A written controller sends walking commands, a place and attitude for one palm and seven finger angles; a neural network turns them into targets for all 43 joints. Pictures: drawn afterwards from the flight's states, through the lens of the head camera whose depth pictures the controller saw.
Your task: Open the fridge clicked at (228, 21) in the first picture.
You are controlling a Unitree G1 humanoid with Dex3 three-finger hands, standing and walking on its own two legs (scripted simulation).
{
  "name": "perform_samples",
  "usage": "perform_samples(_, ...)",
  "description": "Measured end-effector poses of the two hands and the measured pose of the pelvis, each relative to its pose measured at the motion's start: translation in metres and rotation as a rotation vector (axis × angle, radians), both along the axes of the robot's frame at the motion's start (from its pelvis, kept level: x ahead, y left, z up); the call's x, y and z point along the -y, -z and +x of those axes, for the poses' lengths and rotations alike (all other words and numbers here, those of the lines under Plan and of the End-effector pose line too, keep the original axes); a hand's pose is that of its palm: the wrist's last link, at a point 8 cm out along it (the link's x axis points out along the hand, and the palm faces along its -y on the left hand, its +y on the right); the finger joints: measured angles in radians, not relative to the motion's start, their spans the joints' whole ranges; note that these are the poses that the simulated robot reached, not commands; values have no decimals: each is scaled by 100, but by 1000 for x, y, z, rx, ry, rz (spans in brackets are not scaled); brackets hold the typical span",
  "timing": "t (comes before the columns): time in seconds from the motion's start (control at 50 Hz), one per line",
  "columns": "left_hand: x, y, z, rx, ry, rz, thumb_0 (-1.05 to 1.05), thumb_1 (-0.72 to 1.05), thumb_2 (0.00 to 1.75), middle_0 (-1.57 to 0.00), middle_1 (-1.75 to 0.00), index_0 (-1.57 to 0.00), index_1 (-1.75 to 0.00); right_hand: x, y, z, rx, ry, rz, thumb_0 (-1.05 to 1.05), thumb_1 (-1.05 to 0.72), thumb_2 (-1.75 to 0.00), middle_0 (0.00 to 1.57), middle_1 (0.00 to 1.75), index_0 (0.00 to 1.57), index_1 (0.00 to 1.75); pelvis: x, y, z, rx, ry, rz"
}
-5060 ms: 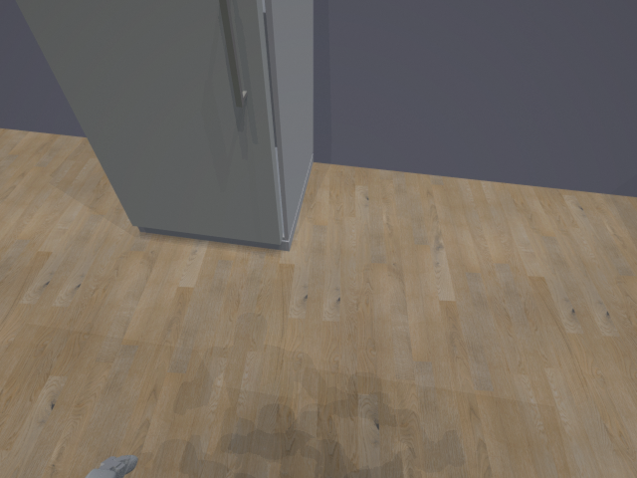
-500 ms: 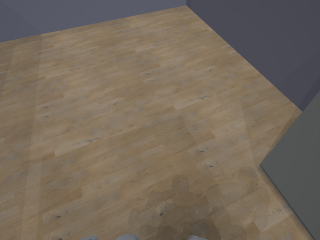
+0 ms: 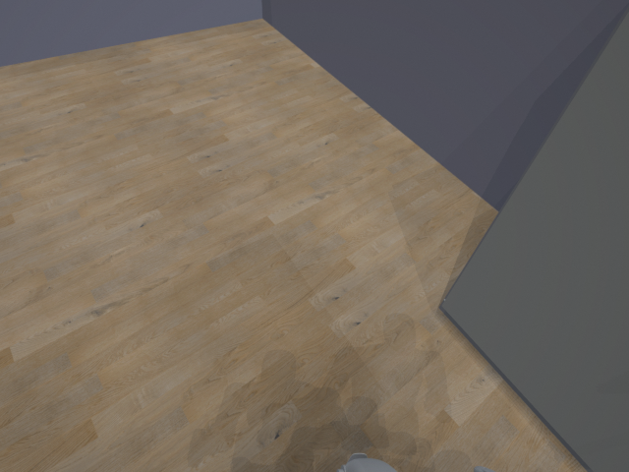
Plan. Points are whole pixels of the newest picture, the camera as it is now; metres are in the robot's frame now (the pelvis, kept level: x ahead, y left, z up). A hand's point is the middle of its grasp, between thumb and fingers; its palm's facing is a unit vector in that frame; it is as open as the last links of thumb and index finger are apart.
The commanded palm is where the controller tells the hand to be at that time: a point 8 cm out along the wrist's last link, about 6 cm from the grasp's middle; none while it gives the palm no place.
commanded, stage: turn to face it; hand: right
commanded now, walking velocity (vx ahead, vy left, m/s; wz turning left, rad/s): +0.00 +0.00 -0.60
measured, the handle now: out of the picture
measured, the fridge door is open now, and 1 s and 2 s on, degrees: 0 0 0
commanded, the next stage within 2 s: take the last steps up to it in 1.34 s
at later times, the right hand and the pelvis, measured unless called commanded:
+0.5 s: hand out of the picture -0.01 -0.28 -0.17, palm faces +0.36 +0.89 -0.27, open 7.4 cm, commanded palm none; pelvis +0.00 -0.05 +0.00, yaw -19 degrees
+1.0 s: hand out of the picture -0.03 -0.22 -0.14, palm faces +0.59 +0.76 -0.27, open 7.4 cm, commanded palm none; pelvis +0.01 +0.00 +0.00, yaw -37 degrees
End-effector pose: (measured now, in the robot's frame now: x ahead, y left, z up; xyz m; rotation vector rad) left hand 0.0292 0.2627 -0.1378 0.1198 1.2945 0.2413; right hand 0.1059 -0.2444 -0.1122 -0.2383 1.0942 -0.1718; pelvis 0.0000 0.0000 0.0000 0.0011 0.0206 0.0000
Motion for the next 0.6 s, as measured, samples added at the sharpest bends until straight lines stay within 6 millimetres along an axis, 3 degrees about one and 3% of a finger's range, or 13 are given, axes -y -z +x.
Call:
perform_samples(0.16, 3, -6, 50, 6, 160, 5, 1, 91, 89, -19, -30, -20, -30, 6, 6, -60, -77, 131, 15, 1, -90, -90, 20, 30, 21, 30, 0, -3, 1, 24, 126, -25)
perform_samples(0.24, 24, -7, 88, 22, 271, 22, 1, 91, 89, -19, -30, -20, -30, 20, 20, -94, -126, 214, 41, 1, -90, -90, 20, 30, 21, 30, 13, 3, 0, 19, 184, -22)
perform_samples(0.36, 71, -14, 144, 145, 414, 57, 1, 91, 89, -19, -30, -20, -30, 56, 46, -145, -223, 338, 62, 1, -90, -90, 20, 30, 21, 30, 38, 16, -2, 11, 250, -14)
perform_samples(0.44, 90, -27, 155, 177, 458, 65, 1, 91, 89, -20, -30, -20, -30, 73, 36, -150, -214, 385, 51, 1, -91, -90, 20, 30, 20, 30, 45, 6, -3, 11, 293, 10)
perform_samples(0.6, 107, -23, 154, 136, 521, 17, 1, 90, 89, -20, -30, -20, -30, 83, 11, -125, -67, 434, 17, 1, -91, -90, 19, 29, 20, 30, 43, -3, 0, 9, 389, 13)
